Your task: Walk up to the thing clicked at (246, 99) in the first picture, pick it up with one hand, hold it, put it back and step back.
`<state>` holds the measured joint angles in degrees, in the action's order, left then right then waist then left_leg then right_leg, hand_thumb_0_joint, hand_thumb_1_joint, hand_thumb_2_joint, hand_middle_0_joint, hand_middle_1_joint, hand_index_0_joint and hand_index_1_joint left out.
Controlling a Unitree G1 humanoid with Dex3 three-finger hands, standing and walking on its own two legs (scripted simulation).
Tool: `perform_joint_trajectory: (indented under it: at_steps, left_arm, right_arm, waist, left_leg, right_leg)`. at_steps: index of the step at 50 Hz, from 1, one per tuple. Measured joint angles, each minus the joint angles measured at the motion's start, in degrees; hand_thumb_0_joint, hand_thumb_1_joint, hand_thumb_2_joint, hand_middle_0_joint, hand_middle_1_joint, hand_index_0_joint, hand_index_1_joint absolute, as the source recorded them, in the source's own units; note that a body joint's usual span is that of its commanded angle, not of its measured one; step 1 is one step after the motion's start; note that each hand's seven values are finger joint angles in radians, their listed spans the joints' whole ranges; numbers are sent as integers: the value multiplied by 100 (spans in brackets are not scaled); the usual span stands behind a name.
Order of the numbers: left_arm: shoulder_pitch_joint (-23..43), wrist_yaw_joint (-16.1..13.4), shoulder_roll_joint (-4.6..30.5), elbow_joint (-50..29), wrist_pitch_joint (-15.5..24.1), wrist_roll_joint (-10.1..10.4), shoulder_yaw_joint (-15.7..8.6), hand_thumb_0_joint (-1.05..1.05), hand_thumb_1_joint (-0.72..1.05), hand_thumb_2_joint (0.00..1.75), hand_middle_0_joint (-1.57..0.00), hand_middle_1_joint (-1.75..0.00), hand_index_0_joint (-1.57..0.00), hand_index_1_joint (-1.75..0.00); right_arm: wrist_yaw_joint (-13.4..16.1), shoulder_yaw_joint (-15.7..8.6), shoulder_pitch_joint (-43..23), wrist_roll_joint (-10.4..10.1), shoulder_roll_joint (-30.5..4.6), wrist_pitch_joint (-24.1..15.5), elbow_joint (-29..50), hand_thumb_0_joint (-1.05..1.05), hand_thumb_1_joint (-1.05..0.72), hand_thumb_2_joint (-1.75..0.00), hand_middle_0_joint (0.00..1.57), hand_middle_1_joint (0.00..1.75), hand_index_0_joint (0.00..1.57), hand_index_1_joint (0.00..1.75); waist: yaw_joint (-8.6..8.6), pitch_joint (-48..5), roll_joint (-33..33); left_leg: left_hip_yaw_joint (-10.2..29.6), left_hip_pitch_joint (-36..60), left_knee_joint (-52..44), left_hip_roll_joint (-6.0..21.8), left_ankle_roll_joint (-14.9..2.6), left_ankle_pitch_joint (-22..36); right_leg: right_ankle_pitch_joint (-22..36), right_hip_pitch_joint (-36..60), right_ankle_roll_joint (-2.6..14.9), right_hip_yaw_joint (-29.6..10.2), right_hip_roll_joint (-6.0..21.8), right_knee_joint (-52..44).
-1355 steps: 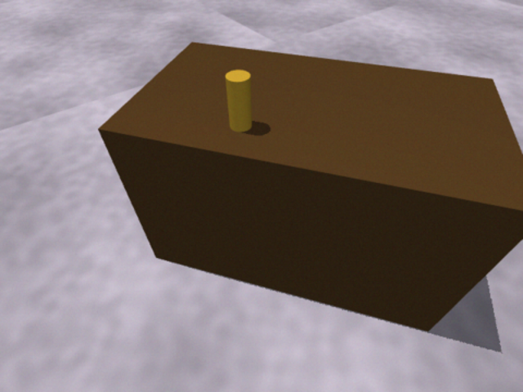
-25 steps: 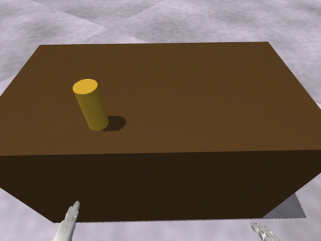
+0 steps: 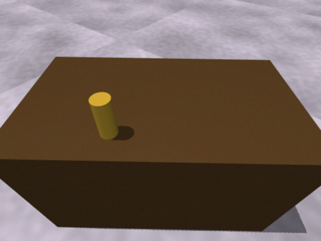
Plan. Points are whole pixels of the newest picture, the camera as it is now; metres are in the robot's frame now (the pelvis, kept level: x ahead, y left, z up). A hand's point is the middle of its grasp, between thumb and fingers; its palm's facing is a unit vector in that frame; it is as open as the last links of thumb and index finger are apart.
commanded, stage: stand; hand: left
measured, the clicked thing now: (104, 117) +0.50 +0.21 +0.02
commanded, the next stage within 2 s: none
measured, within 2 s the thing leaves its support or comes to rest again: neither
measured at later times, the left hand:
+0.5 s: hand out of the picture +0.05 +0.24 -0.14, palm faces -0.02 -0.94 -0.35, open 7.4 cm
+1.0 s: hand out of the picture +0.08 +0.24 -0.14, palm faces -0.01 -0.94 -0.34, open 7.4 cm
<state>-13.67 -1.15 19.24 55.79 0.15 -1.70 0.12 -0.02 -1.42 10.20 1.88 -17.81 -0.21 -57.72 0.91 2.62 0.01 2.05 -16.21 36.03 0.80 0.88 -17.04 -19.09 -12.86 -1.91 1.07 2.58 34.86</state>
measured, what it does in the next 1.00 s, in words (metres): stands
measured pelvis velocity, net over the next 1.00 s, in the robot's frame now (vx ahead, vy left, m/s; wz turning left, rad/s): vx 0.01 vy -0.01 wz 0.01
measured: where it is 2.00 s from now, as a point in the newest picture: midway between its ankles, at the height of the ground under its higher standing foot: outside the picture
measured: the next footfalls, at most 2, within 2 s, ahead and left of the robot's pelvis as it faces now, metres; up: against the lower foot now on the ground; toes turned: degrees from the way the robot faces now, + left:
none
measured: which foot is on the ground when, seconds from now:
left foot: down 0.00-1.00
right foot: down 0.00-1.00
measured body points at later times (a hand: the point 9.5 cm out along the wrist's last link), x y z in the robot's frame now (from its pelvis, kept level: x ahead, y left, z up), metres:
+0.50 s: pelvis +0.00 -0.01 +0.02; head +0.00 -0.01 +0.47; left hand +0.05 +0.29 -0.12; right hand +0.06 -0.31 -0.12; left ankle +0.03 +0.13 -0.73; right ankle +0.00 -0.14 -0.73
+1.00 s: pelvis +0.01 -0.01 +0.02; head +0.01 -0.01 +0.47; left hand +0.08 +0.29 -0.11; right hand +0.09 -0.30 -0.12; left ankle +0.03 +0.13 -0.73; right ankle +0.00 -0.14 -0.73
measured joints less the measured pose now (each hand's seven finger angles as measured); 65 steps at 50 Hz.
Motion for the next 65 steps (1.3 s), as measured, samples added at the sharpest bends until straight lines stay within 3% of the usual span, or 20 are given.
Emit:
perform_joint_trajectory:
  at_steps: [8,16,44,65]
  left_arm:
    - [184,39,-39,491,48,1,50,0,64,85,-20,-30,-20,-30]
    - [346,53,-11,792,72,4,31,1,85,89,-20,-30,-20,-30]
    - [801,79,-43,1032,57,62,-2,1,90,90,-20,-30,-20,-30]
    - [631,99,20,1019,47,54,-6,1,90,90,-20,-30,-20,-30]
  right_arm:
    - [-27,38,-169,-59,31,17,-378,1,-90,-90,20,30,20,30]
    - [-34,8,-208,-84,-63,47,-638,1,-90,-90,20,30,20,30]
    - [14,115,-438,-109,-120,-9,-835,1,-90,-90,20,30,20,30]
    - [-24,97,-375,-117,-163,11,-875,1,-90,-90,20,30,20,30]
  waist:
    - [-23,39,41]
    - [-44,79,76]
    - [-49,53,34]
    - [-63,62,23]
  left_leg:
    - [52,383,-730,5,41,427]
    - [84,550,-1085,31,73,627]
    - [40,825,-1544,27,80,735]
    - [63,824,-1641,41,92,802]
  right_leg:
    - [386,382,16,71,-7,-688]
    - [567,550,39,111,-34,-1026]
    - [679,801,22,87,-23,-1464]
    - [747,815,36,111,-38,-1577]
